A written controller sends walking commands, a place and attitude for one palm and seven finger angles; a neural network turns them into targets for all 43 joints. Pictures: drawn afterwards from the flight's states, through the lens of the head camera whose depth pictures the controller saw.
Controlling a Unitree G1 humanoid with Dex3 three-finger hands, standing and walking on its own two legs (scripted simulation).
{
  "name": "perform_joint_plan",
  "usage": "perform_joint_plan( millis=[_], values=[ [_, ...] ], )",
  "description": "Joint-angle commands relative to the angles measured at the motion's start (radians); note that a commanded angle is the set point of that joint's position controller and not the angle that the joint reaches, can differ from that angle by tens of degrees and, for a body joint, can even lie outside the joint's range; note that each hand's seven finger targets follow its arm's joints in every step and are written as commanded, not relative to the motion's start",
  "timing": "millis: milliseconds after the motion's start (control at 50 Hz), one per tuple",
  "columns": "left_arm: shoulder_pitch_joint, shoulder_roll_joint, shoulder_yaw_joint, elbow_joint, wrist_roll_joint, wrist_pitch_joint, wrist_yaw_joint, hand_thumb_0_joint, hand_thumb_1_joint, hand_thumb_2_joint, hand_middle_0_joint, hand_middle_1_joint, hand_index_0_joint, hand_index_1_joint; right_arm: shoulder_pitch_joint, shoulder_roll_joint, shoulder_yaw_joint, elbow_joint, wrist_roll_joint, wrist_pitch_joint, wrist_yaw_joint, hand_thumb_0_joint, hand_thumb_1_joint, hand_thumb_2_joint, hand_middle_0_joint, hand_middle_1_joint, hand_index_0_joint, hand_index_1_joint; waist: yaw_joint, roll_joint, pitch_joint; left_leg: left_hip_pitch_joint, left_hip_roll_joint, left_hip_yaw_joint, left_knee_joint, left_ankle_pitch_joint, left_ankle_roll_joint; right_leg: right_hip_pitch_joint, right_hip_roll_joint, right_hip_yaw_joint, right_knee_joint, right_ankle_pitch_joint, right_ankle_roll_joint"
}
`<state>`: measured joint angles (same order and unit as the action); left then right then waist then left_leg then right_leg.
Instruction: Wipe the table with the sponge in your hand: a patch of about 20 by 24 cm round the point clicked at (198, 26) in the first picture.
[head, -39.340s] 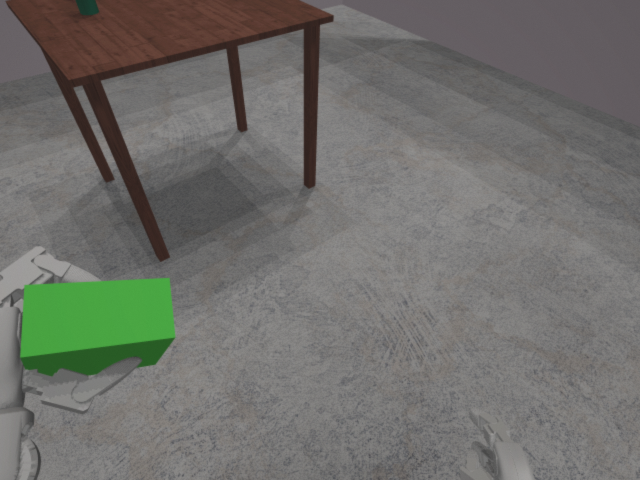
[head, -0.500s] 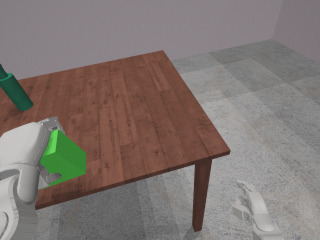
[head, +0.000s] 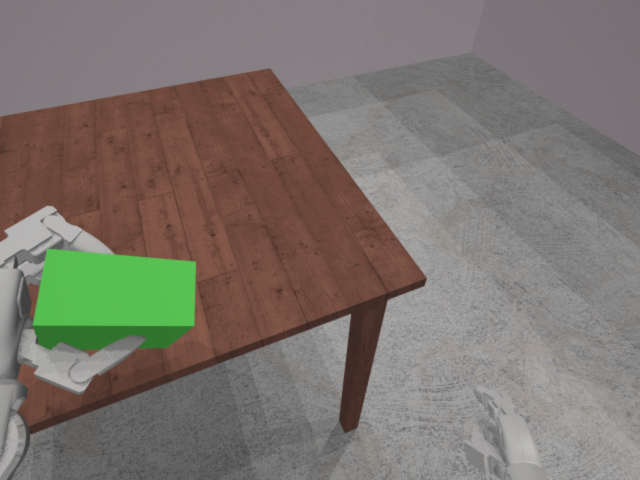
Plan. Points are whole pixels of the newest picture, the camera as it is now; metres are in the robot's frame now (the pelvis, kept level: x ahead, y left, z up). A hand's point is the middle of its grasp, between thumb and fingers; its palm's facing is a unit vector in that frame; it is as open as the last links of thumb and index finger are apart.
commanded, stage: step back with the hand held close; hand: left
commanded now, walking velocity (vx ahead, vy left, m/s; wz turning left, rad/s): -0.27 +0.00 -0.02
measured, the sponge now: (138, 307) +0.23 +0.19 +0.17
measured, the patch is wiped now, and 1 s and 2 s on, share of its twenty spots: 0.95 0.95 0.95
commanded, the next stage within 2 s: stop stepping back and stand still in 0.96 s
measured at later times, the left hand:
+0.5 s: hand out of the picture +0.13 +0.27 +0.22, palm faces +0.51 -0.77 -0.39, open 9.9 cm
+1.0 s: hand out of the picture +0.02 +0.23 +0.22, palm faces +0.40 -0.86 -0.33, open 9.9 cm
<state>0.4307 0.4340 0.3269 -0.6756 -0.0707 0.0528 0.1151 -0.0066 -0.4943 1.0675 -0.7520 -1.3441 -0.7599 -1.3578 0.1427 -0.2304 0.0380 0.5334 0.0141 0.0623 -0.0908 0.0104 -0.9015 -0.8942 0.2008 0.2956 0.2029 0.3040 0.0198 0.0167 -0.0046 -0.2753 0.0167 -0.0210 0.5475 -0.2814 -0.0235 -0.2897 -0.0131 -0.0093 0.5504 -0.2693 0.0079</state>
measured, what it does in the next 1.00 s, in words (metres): walks backwards: right foot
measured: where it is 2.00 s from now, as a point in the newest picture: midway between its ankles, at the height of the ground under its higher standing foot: outside the picture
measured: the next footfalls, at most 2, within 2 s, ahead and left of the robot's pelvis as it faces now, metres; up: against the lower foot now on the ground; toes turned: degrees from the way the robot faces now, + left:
right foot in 0.94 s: -0.21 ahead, -0.09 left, +0.00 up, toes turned +1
left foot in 1.14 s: -0.16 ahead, +0.13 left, +0.00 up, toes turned -3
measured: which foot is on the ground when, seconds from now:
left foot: down 0.00-0.94, up 0.96-1.00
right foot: down 0.00-0.70, up 0.72-0.92, down 0.94-1.00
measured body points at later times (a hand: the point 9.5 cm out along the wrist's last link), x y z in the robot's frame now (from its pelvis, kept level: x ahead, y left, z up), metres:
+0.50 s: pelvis -0.08 +0.02 -0.01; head -0.09 +0.02 +0.44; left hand +0.09 +0.30 +0.24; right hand +0.10 -0.22 -0.09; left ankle +0.00 +0.13 -0.73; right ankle -0.05 -0.11 -0.73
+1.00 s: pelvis -0.20 +0.02 +0.00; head -0.19 +0.01 +0.45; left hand +0.00 +0.28 +0.24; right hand +0.00 -0.19 -0.09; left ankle -0.08 +0.13 -0.72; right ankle -0.25 -0.09 -0.73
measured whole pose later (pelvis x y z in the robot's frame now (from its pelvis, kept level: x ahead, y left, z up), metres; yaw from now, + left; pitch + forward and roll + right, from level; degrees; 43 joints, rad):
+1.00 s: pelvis -0.20 +0.02 +0.00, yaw -3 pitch +2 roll -2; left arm 0.35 0.37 0.35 -0.62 -0.07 -0.14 0.15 -0.01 -0.50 1.07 -0.75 -1.35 -0.76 -1.36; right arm 0.10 -0.16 0.03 0.63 -0.01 0.00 -0.06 0.01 -0.90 -0.89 0.20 0.30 0.20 0.30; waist 0.05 0.04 -0.02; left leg -0.52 0.05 0.00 0.59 -0.19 -0.03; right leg -0.21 0.07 0.04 0.50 -0.34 -0.04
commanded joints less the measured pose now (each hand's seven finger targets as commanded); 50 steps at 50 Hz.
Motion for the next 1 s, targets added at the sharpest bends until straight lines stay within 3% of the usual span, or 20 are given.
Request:
perform_joint_plan(
  millis=[0, 120, 200, 280, 340, 380, 460, 520, 540, 580, 640, 680, 720, 760, 820, 880, 920, 940, 960, 980],
  values=[
    [-0.06, 0.18, 0.205, -0.19, -0.016, -0.149, 0.057, 0.0, 0.1, 1.3, -1.2, -1.6, -1.2, -1.6, -0.09, -0.116, -0.065, -0.136, -0.004, -0.042, -0.005, 0.0, -0.9, -0.9, 0.2, 0.3, 0.2, 0.3, -0.001, 0.111, -0.231, 0.071, 0.134, -0.099, -0.062, 0.606, 0.057, 0.066, -0.026, 0.013, 0.036, 0.217, 0.004],
    [-0.05, 0.165, 0.183, -0.103, -0.013, -0.203, 0.055, 0.0, 0.1, 1.3, -1.2, -1.6, -1.2, -1.6, -0.083, -0.116, -0.076, -0.117, 0.003, -0.048, -0.007, 0.0, -0.9, -0.9, 0.2, 0.3, 0.2, 0.3, -0.017, -0.018, -0.187, -0.05, 0.078, -0.062, 0.013, 0.251, 0.042, 0.056, -0.116, 0.104, -0.08, 0.317, -0.029],
    [-0.024, 0.185, 0.193, -0.129, -0.009, -0.228, 0.067, 0.0, 0.1, 1.3, -1.2, -1.6, -1.2, -1.6, -0.083, -0.107, -0.072, -0.106, 0.0, -0.056, -0.012, 0.0, -0.9, -0.9, 0.2, 0.3, 0.2, 0.3, -0.024, -0.086, -0.15, -0.049, 0.039, -0.039, 0.052, 0.024, 0.043, -0.075, -0.164, 0.141, -0.168, 0.069, -0.046],
    [-0.056, 0.191, 0.206, -0.182, 0.003, -0.255, 0.083, 0.0, 0.1, 1.3, -1.2, -1.6, -1.2, -1.6, -0.083, -0.117, -0.07, -0.101, -0.007, -0.071, -0.025, 0.0, -0.9, -0.9, 0.2, 0.3, 0.2, 0.3, -0.025, 0.014, -0.126, -0.078, 0.058, -0.088, -0.05, -0.097, 0.054, -0.118, -0.096, 0.083, -0.148, -0.105, -0.031],
    [-0.085, 0.193, 0.232, -0.183, 0.019, -0.273, 0.089, 0.0, 0.1, 1.3, -1.2, -1.6, -1.2, -1.6, -0.098, -0.139, -0.079, -0.122, -0.005, -0.088, -0.032, 0.0, -0.9, -0.9, 0.2, 0.3, 0.2, 0.3, -0.011, 0.217, -0.121, -0.305, 0.132, -0.182, -0.259, -0.239, 0.092, 0.108, 0.03, 0.004, 0.043, -0.042, 0.009],
    [-0.112, 0.148, 0.209, -0.146, 0.031, -0.276, 0.084, 0.0, 0.1, 1.3, -1.2, -1.6, -1.2, -1.6, -0.074, -0.129, -0.086, -0.123, -0.007, -0.102, -0.028, 0.0, -0.9, -0.9, 0.2, 0.3, 0.2, 0.3, -0.008, 0.223, -0.137, -0.416, 0.17, -0.209, -0.311, -0.279, 0.118, 0.233, 0.07, -0.01, 0.189, 0.021, 0.021],
    [-0.141, 0.112, 0.164, -0.059, 0.019, -0.272, 0.062, 0.0, 0.1, 1.3, -1.2, -1.6, -1.2, -1.6, -0.08, -0.113, -0.082, -0.099, -0.011, -0.113, -0.015, 0.0, -0.9, -0.9, 0.2, 0.3, 0.2, 0.3, -0.019, 0.095, -0.065, -0.329, 0.111, -0.143, -0.163, -0.205, 0.098, 0.084, 0.019, 0.076, -0.003, 0.054, -0.01],
    [-0.171, 0.125, 0.11, -0.084, 0.01, -0.257, 0.061, 0.0, 0.1, 1.3, -1.2, -1.6, -1.2, -1.6, -0.069, -0.087, -0.082, -0.064, 0.004, -0.106, -0.005, 0.0, -0.9, -0.9, 0.2, 0.3, 0.2, 0.3, -0.028, -0.212, -0.163, -0.014, -0.005, -0.01, 0.203, -0.013, 0.026, -0.148, -0.211, 0.291, -0.253, 0.093, -0.089],
    [-0.183, 0.151, 0.128, -0.106, 0.012, -0.25, 0.065, 0.0, 0.1, 1.3, -1.2, -1.6, -1.2, -1.6, -0.079, -0.087, -0.084, -0.055, -0.002, -0.1, -0.007, 0.0, -0.9, -0.9, 0.2, 0.3, 0.2, 0.3, -0.025, -0.199, -0.163, 0.024, -0.013, -0.001, 0.285, -0.024, 0.02, -0.22, -0.253, 0.303, -0.283, 0.063, -0.115],
    [-0.184, 0.151, 0.126, -0.146, 0.018, -0.246, 0.061, 0.0, 0.1, 1.3, -1.2, -1.6, -1.2, -1.6, -0.091, -0.075, -0.064, -0.064, -0.017, -0.087, -0.005, 0.0, -0.9, -0.9, 0.2, 0.3, 0.2, 0.3, -0.032, -0.13, -0.109, 0.002, 0.015, -0.012, 0.208, 0.002, 0.027, -0.204, -0.228, 0.224, -0.216, 0.18, -0.104],
    [-0.179, 0.194, 0.195, -0.164, 0.015, -0.257, 0.068, 0.0, 0.1, 1.3, -1.2, -1.6, -1.2, -1.6, -0.138, -0.117, -0.076, -0.091, -0.017, -0.071, -0.021, 0.0, -0.9, -0.9, 0.2, 0.3, 0.2, 0.3, -0.004, 0.108, -0.084, -0.098, 0.124, -0.15, -0.153, 0.102, 0.067, -0.092, -0.016, 0.092, -0.043, 0.142, -0.014],
    [-0.176, 0.164, 0.201, -0.198, 0.018, -0.269, 0.066, 0.0, 0.1, 1.3, -1.2, -1.6, -1.2, -1.6, -0.117, -0.105, -0.077, -0.113, -0.019, -0.076, -0.018, 0.0, -0.9, -0.9, 0.2, 0.3, 0.2, 0.3, -0.008, 0.28, -0.197, -0.249, 0.22, -0.224, -0.296, 0.094, 0.117, 0.132, 0.076, 0.017, 0.263, -0.009, 0.018],
    [-0.215, 0.15, 0.201, -0.201, 0.023, -0.269, 0.066, 0.0, 0.1, 1.3, -1.2, -1.6, -1.2, -1.6, -0.086, -0.082, -0.096, -0.091, -0.03, -0.105, -0.001, 0.0, -0.9, -0.9, 0.2, 0.3, 0.2, 0.3, -0.012, 0.255, -0.203, -0.246, 0.288, -0.264, -0.333, 0.049, 0.168, 0.085, 0.084, 0.068, 0.494, -0.162, 0.018],
    [-0.146, 0.115, 0.174, -0.159, 0.005, -0.26, 0.067, 0.0, 0.1, 1.3, -1.2, -1.6, -1.2, -1.6, -0.068, -0.07, -0.096, -0.064, -0.024, -0.123, 0.013, 0.0, -0.9, -0.9, 0.2, 0.3, 0.2, 0.3, -0.007, 0.156, -0.226, -0.004, 0.268, -0.203, -0.249, 0.26, 0.157, -0.075, 0.067, 0.062, 0.404, -0.226, 0.014],
    [-0.166, 0.081, 0.11, -0.166, -0.004, -0.245, 0.065, 0.0, 0.1, 1.3, -1.2, -1.6, -1.2, -1.6, -0.092, -0.073, -0.08, -0.052, -0.025, -0.141, 0.03, 0.0, -0.9, -0.9, 0.2, 0.3, 0.2, 0.3, -0.006, 0.22, -0.212, 0.041, 0.239, -0.154, -0.28, 0.255, 0.114, -0.021, 0.068, 0.041, 0.186, -0.219, -0.001],
    [-0.198, 0.096, 0.096, -0.17, -0.005, -0.247, 0.052, 0.0, 0.1, 1.3, -1.2, -1.6, -1.2, -1.6, -0.12, -0.077, -0.067, -0.049, -0.032, -0.135, 0.025, 0.0, -0.9, -0.9, 0.2, 0.3, 0.2, 0.3, 0.002, 0.139, -0.179, 0.043, 0.18, -0.104, -0.225, 0.183, 0.053, 0.042, 0.052, 0.042, -0.154, -0.036, -0.026],
    [-0.22, 0.171, 0.134, -0.186, -0.002, -0.264, 0.047, 0.0, 0.1, 1.3, -1.2, -1.6, -1.2, -1.6, -0.129, -0.053, -0.057, -0.057, -0.026, -0.11, 0.018, 0.0, -0.9, -0.9, 0.2, 0.3, 0.2, 0.3, -0.011, -0.107, -0.186, 0.051, 0.047, 0.024, 0.055, 0.076, -0.019, -0.044, -0.179, 0.29, -0.302, 0.335, -0.115],
    [-0.205, 0.229, 0.189, -0.165, 0.004, -0.277, 0.052, 0.0, 0.1, 1.3, -1.2, -1.6, -1.2, -1.6, -0.122, -0.052, -0.055, -0.049, -0.031, -0.113, 0.012, 0.0, -0.9, -0.9, 0.2, 0.3, 0.2, 0.3, 0.007, -0.124, -0.186, -0.006, 0.017, 0.039, 0.206, -0.037, -0.025, -0.069, -0.27, 0.333, -0.312, 0.549, -0.119],
    [-0.177, 0.172, 0.136, -0.152, 0.009, -0.268, 0.048, 0.0, 0.1, 1.3, -1.2, -1.6, -1.2, -1.6, -0.132, -0.042, -0.07, -0.06, -0.013, -0.108, 0.005, 0.0, -0.9, -0.9, 0.2, 0.3, 0.2, 0.3, 0.001, -0.26, -0.193, -0.139, -0.014, 0.002, 0.319, -0.119, -0.015, 0.044, -0.264, 0.275, -0.221, 0.813, -0.092],
    [-0.137, 0.194, 0.172, -0.14, 0.012, -0.251, 0.044, 0.0, 0.1, 1.3, -1.2, -1.6, -1.2, -1.6, -0.128, -0.045, -0.073, -0.083, -0.013, -0.104, -0.002, 0.0, -0.9, -0.9, 0.2, 0.3, 0.2, 0.3, 0.001, -0.295, -0.2, -0.19, -0.006, -0.014, 0.363, -0.115, -0.008, 0.108, -0.259, 0.236, -0.153, 0.972, -0.1]
  ],
)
